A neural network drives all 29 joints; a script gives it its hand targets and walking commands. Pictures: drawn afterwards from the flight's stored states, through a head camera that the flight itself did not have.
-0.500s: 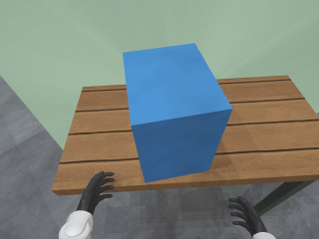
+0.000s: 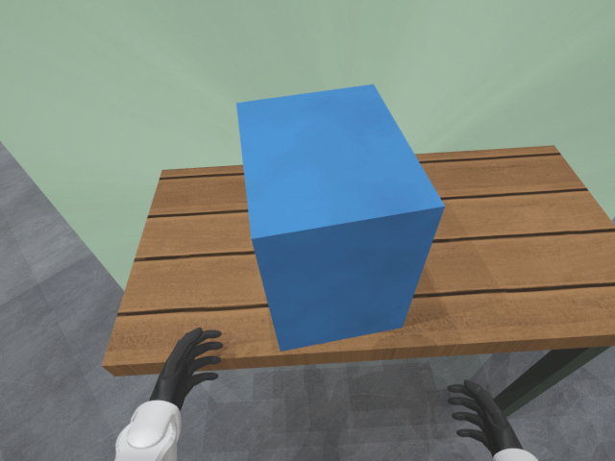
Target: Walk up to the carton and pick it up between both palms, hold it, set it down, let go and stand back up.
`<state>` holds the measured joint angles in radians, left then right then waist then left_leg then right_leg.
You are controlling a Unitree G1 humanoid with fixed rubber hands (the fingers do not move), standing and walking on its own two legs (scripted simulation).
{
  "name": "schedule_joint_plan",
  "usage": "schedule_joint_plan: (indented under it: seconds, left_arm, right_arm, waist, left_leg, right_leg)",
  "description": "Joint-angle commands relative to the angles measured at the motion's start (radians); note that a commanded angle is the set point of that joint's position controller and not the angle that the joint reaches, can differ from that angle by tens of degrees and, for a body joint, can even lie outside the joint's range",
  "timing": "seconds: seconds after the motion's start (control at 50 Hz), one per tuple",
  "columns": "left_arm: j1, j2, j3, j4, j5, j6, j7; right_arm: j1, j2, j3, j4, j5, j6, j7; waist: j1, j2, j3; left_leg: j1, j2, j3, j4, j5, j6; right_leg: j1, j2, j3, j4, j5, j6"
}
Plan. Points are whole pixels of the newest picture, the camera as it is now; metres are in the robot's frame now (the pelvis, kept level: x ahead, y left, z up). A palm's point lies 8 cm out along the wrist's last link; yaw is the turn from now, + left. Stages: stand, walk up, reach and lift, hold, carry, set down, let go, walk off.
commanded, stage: set down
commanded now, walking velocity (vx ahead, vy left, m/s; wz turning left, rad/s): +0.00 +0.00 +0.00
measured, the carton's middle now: (325, 223) +0.42 +0.02 +0.06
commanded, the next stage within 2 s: let go in 0.04 s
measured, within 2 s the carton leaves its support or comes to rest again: neither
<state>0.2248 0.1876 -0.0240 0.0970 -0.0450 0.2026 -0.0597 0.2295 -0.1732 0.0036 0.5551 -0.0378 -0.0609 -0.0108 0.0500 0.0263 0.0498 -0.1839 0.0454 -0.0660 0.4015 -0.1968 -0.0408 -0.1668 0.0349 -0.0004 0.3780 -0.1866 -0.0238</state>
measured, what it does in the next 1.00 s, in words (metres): stands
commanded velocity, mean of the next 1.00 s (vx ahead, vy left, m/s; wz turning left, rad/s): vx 0.00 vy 0.00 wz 0.00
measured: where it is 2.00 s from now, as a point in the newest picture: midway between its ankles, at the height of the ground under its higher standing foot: outside the picture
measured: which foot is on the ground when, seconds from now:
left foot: down 0.00-1.00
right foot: down 0.00-1.00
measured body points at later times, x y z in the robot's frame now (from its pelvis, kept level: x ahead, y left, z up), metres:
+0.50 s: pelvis +0.00 +0.00 +0.00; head +0.02 -0.01 +0.45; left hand +0.21 +0.21 -0.01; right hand +0.17 -0.21 -0.10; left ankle +0.02 +0.15 -0.74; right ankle +0.01 -0.11 -0.74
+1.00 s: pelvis +0.02 +0.01 -0.01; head +0.02 +0.02 +0.44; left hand +0.20 +0.22 -0.02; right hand +0.12 -0.28 -0.12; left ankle +0.02 +0.15 -0.74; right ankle +0.01 -0.11 -0.74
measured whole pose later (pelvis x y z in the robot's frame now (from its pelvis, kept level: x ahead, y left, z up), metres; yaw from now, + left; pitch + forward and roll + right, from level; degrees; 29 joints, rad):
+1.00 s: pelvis +0.02 +0.01 -0.01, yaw +0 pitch -3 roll +0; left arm 0.34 0.35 -0.11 0.16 -0.02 -0.19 -0.11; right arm 0.31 -0.36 0.00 0.73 -0.05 0.02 0.05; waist 0.04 -0.02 0.05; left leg -0.21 0.02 -0.06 0.58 -0.32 -0.01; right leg -0.21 0.01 0.01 0.59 -0.35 -0.02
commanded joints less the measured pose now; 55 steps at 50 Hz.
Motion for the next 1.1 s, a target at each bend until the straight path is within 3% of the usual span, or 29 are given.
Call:
schedule_joint_plan:
  seconds: [0.0,0.52,0.54,0.56,0.6,0.66,0.72,0.78,0.84,0.94,1.08]
  left_arm:
    - [-0.038,0.125,0.047,0.308,0.031,0.122,0.043]
    - [-0.039,0.106,0.016,0.357,0.039,0.080,0.052]
    - [-0.039,0.339,0.150,0.196,0.124,-0.076,0.079]
    - [-0.053,0.370,0.159,0.191,0.119,-0.135,0.081]
    - [-0.074,0.360,0.168,0.191,0.123,-0.181,0.079]
    - [-0.085,0.359,0.154,0.183,0.120,-0.216,0.070]
    - [-0.075,0.367,0.145,0.175,0.113,-0.235,0.071]
    - [-0.038,0.370,0.138,0.178,0.106,-0.252,0.070]
    - [-0.018,0.386,0.131,0.185,0.101,-0.267,0.074]
    - [-0.003,0.418,0.115,0.191,0.099,-0.282,0.087]
    - [0.016,0.428,0.096,0.200,0.091,-0.296,0.095]
  right_arm:
    - [-0.129,-0.104,-0.119,-0.114,-0.012,-0.043,-0.011]
    - [-0.118,-0.119,-0.124,-0.070,-0.031,-0.070,0.004]
    - [0.019,-0.334,-0.125,0.034,-0.007,-0.033,0.023]
    - [0.040,-0.322,-0.124,0.037,-0.011,-0.012,0.029]
    - [0.062,-0.307,-0.116,0.039,-0.021,0.012,0.039]
    - [0.098,-0.307,-0.111,0.057,-0.019,0.027,0.054]
    - [0.088,-0.320,-0.105,0.072,-0.015,0.032,0.061]
    - [0.041,-0.352,-0.106,0.062,-0.014,0.033,0.063]
    - [0.012,-0.375,-0.108,0.065,-0.006,0.037,0.062]
    - [0.030,-0.397,-0.111,0.075,0.003,0.049,0.064]
    - [0.021,-0.405,-0.115,0.073,0.007,0.052,0.063]
  waist:
    - [-0.014,-0.151,0.065]
    - [-0.021,-0.184,0.071]
    - [-0.006,-0.196,-0.036]
    - [-0.027,-0.253,-0.016]
    - [-0.058,-0.286,0.016]
    - [-0.082,-0.281,0.050]
    - [-0.086,-0.227,0.051]
    - [-0.062,-0.212,0.045]
    - [-0.058,-0.170,0.038]
    - [-0.070,-0.191,0.053]
    - [-0.068,-0.186,0.049]
  left_leg:
    - [0.082,-0.078,0.170,-0.059,-0.090,0.040]
    - [0.079,-0.080,0.143,-0.043,-0.106,0.025]
    - [-0.100,-0.020,0.029,0.075,-0.090,0.030]
    - [-0.096,-0.044,0.072,0.130,-0.138,0.046]
    - [-0.083,-0.060,0.093,0.190,-0.203,0.064]
    - [-0.036,-0.056,0.077,0.239,-0.225,0.081]
    - [-0.049,-0.044,0.064,0.206,-0.206,0.094]
    - [-0.098,-0.027,0.005,0.174,-0.221,0.115]
    - [-0.112,-0.031,-0.010,0.173,-0.199,0.118]
    - [-0.111,-0.034,-0.009,0.191,-0.181,0.124]
    - [-0.121,-0.022,-0.019,0.184,-0.134,0.126]
  right_leg:
    - [-0.044,-0.053,-0.011,-0.134,-0.319,0.039]
    - [-0.080,-0.050,-0.011,-0.129,-0.360,0.033]
    - [-0.018,-0.097,0.136,-0.054,-0.359,0.019]
    - [-0.105,-0.129,0.184,-0.113,-0.499,0.018]
    - [-0.230,-0.136,0.207,-0.163,-0.678,0.013]
    - [-0.354,-0.138,0.207,-0.159,-0.761,-0.002]
    - [-0.345,-0.122,0.181,-0.085,-0.699,-0.016]
    - [-0.289,-0.104,0.152,-0.019,-0.572,-0.020]
    - [-0.253,-0.108,0.166,-0.001,-0.503,-0.025]
    - [-0.248,-0.123,0.197,-0.025,-0.504,-0.031]
    - [-0.213,-0.129,0.193,-0.013,-0.410,-0.029]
